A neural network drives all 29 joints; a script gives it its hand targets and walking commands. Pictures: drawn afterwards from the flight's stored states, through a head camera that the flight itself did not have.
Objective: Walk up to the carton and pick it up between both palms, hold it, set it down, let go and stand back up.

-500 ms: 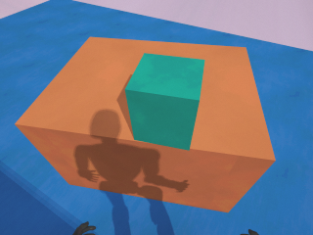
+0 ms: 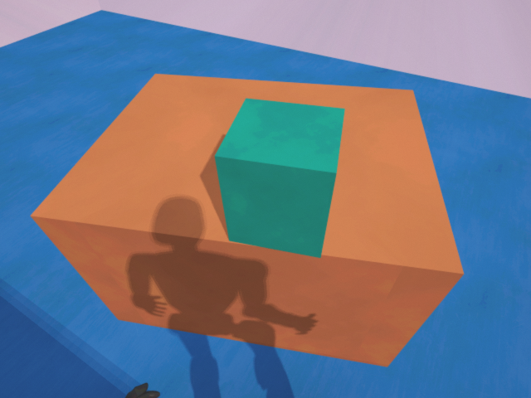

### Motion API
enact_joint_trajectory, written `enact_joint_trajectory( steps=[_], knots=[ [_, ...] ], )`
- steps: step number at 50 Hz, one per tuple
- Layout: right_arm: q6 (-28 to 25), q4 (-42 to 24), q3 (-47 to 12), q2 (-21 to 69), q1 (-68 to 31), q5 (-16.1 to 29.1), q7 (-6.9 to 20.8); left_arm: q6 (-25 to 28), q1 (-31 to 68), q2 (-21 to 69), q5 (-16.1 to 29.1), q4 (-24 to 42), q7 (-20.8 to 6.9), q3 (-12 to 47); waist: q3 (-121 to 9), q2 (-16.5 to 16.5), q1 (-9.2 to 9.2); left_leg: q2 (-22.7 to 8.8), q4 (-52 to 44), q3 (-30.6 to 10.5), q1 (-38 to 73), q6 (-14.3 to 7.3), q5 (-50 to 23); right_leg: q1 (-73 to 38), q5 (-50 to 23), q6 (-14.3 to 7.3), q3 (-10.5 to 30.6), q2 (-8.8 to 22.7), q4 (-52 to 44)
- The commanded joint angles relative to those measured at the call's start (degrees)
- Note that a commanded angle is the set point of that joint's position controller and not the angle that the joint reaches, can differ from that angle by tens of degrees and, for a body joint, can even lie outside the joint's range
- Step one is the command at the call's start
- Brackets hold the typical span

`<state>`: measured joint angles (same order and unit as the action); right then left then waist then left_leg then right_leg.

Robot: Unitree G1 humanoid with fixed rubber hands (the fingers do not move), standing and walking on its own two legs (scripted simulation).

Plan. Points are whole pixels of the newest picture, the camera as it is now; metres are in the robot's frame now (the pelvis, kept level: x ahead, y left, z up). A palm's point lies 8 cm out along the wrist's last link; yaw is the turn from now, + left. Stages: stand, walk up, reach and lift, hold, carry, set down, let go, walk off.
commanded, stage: stand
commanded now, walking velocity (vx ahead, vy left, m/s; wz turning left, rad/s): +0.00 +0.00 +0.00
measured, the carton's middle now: (283, 178) +0.57 -0.01 -0.01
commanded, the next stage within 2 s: none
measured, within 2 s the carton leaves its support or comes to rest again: neither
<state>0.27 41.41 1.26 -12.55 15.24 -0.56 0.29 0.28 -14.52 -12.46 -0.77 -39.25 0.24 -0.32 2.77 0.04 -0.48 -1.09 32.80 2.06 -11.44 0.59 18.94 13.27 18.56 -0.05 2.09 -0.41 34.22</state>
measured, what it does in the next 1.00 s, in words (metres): stands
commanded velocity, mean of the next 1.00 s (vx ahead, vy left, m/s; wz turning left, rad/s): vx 0.00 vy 0.00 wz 0.00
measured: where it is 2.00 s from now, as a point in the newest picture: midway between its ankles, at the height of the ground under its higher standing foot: outside the picture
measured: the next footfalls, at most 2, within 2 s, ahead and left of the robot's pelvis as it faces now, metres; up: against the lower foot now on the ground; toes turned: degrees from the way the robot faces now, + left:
none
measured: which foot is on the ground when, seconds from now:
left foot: down 0.00-1.00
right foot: down 0.00-1.00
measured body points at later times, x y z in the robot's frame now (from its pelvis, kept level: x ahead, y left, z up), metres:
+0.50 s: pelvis -0.02 +0.00 +0.00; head -0.01 +0.00 +0.45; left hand +0.07 +0.25 -0.12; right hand +0.05 -0.24 -0.13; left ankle -0.01 +0.13 -0.73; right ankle +0.00 -0.12 -0.73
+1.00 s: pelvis -0.03 +0.01 +0.01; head -0.02 +0.01 +0.46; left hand +0.03 +0.26 -0.13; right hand +0.02 -0.23 -0.14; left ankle -0.01 +0.13 -0.73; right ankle +0.00 -0.12 -0.73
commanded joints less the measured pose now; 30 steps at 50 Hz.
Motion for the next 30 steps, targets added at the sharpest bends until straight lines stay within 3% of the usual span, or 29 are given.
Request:
enact_joint_trajectory(
  steps=[1, 2, 5, 6, 7, 8, 9, 10, 11, 13, 15, 18, 20, 21, 22, 26, 28, 29, 30],
  knots=[
    [-1.51, -5.47, 1.65, -7.65, -0.24, 0.12, -0.35, 1.50, -0.09, -8.50, 0.24, 5.28, 0.30, -2.56, -1.19, 1.83, 0.42, -4.16, -6.62, -4.58, -1.61, -2.39, -12.77, 0.67, -15.91, -1.81, 4.53, 4.38, -7.09],
    [-1.49, -4.99, 2.07, -8.29, -0.04, 0.27, -0.44, 1.43, 0.31, -7.32, 0.02, 5.36, 0.23, -2.26, -2.59, -0.54, 0.53, -4.08, -6.10, -4.60, -1.49, -2.20, -11.54, -0.57, -15.44, -2.05, 4.34, 4.70, -7.31],
    [-1.34, -4.11, 1.95, -7.71, 1.13, -0.17, -0.61, 1.53, -1.28, -7.46, 0.03, 3.93, 0.37, -1.84, -0.93, 1.46, 0.17, -4.09, -7.23, -4.64, -0.77, -2.16, -9.09, 1.54, -12.97, -2.12, 4.52, 4.15, -8.15],
    [-1.19, -3.93, 1.99, -8.26, 1.20, 0.00, -0.52, 1.38, -0.62, -7.46, 0.08, 3.73, 0.20, -2.20, -0.34, -0.24, 0.22, -3.96, -7.43, -4.18, -2.24, -2.18, -7.12, 0.16, -11.44, -1.57, 4.33, 4.08, -8.38],
    [-0.99, -3.30, 1.94, -7.40, 1.12, 0.20, -0.34, 1.47, -0.49, -7.33, -0.07, 3.48, 0.41, -2.12, -0.17, 2.25, -0.41, -3.92, -7.23, -4.46, -0.62, -1.85, -7.56, 1.61, -12.34, -2.47, 5.77, 5.13, -9.15],
    [-1.21, -4.01, 1.97, -8.08, 1.78, 0.03, -0.33, 1.39, -0.33, -7.73, 0.17, 3.75, 0.36, -2.19, -2.05, 1.85, -0.61, -4.02, -7.35, -4.63, 0.39, -2.18, -8.49, 1.53, -11.69, -2.31, 5.47, 4.35, -8.52],
    [-1.33, -3.53, 1.70, -7.94, 1.77, 0.15, -0.47, 1.54, -0.34, -7.65, 0.09, 3.44, 0.31, -2.26, -2.18, -1.25, -0.11, -4.19, -7.44, -4.67, -0.78, -2.49, -8.01, 0.53, -12.22, -1.81, 5.39, 4.63, -8.60],
    [-1.42, -3.43, 1.64, -7.62, 1.82, 0.05, -0.37, 1.58, -0.05, -8.21, -0.13, 3.28, 0.46, -2.42, -1.13, 1.40, -0.68, -4.22, -7.84, -4.93, -2.13, -2.31, -7.53, -0.27, -12.48, -1.84, 5.10, 4.58, -8.80],
    [-1.35, -3.47, 1.64, -6.99, 2.03, 0.33, -0.28, 1.70, -0.24, -8.18, -0.11, 3.10, 0.42, -2.37, -2.45, -0.18, -0.62, -3.83, -7.09, -4.70, -1.03, -2.00, -8.07, -0.15, -12.65, -2.62, 5.34, 5.27, -8.77],
    [-1.47, -2.22, 1.70, -7.67, 2.58, 0.00, -0.36, 1.66, -0.63, -7.99, -0.15, 3.04, 0.41, -2.39, -2.27, 0.94, -0.44, -3.73, -8.01, -4.66, -2.22, -2.15, -8.24, -0.72, -12.33, -2.41, 5.01, 4.58, -8.37],
    [-1.38, -2.27, 1.74, -8.54, 0.68, -0.37, -0.44, 1.45, -2.41, -7.12, -0.03, 2.23, 0.39, -2.23, -1.05, 0.03, 0.76, -4.16, -7.34, -4.61, -0.80, -2.41, -8.03, 0.59, -11.73, -2.25, 4.83, 4.52, -9.01],
    [-1.61, -1.98, 1.44, -8.06, 2.72, 0.06, -0.71, 1.34, -1.72, -8.03, 0.26, 1.71, 0.87, -2.42, 0.50, 3.19, -0.12, -4.32, -8.85, -4.78, -2.02, -2.16, -7.66, 2.33, -10.32, -2.23, 5.36, 4.85, -9.81],
    [-1.44, -1.42, 1.50, -7.88, 0.98, 0.08, -0.74, 1.33, -2.47, -6.99, 0.03, 1.32, 0.75, -2.17, 0.78, -1.19, 0.60, -3.80, -8.60, -4.16, -2.15, -2.32, -5.06, 2.57, -8.03, -2.07, 5.51, 4.70, -10.10],
    [-1.47, -1.00, 1.39, -8.33, 2.55, 0.11, -0.76, 1.13, -2.54, -8.31, -0.11, 0.94, 0.70, -2.56, 1.80, 1.36, -0.14, -4.00, -9.76, -5.31, -3.31, -2.42, -4.14, 1.98, -6.92, -1.92, 4.98, 4.10, -9.96],
    [-1.55, 0.08, 1.36, -8.09, 3.02, -0.10, -0.85, 1.16, -3.01, -7.03, 0.09, 0.63, 0.65, -2.15, -0.85, -1.39, 0.59, -4.35, -9.20, -5.21, -2.65, -2.51, -4.73, -0.25, -7.46, -2.01, 5.03, 4.65, -9.87],
    [-1.30, 1.03, 0.90, -7.24, 3.53, -0.24, -0.69, 1.46, -3.64, -7.03, 0.05, -0.98, 0.82, -2.07, -0.34, 1.32, 0.36, -4.13, -9.41, -4.45, 0.18, -2.29, -4.55, 4.20, -4.61, -1.90, 5.56, 4.57, -11.30],
    [-1.40, 1.24, 1.28, -8.20, 3.36, 0.28, -0.67, 1.40, -2.41, -7.56, 0.03, -1.22, 0.86, -2.17, 0.57, -0.96, -0.38, -4.42, -9.39, -5.19, -1.98, -2.22, -4.86, 2.66, -6.08, -1.85, 4.94, 4.52, -11.05],
    [-1.35, 1.20, 1.50, -8.36, 4.31, 0.20, -0.72, 1.38, -3.31, -7.45, 0.09, -1.36, 0.88, -2.13, -0.02, -0.11, -0.51, -4.19, -9.46, -5.35, -1.84, -2.51, -4.98, 2.34, -6.63, -1.91, 5.46, 4.74, -10.91],
    [-1.34, 1.28, 1.37, -8.53, 3.32, -0.16, -0.89, 1.41, -2.88, -7.11, 0.15, -1.11, 0.86, -1.95, 1.09, -0.74, 0.15, -4.14, -8.81, -4.91, -1.53, -2.56, -6.01, 2.72, -7.65, -2.20, 5.43, 4.76, -10.62]
  ],
)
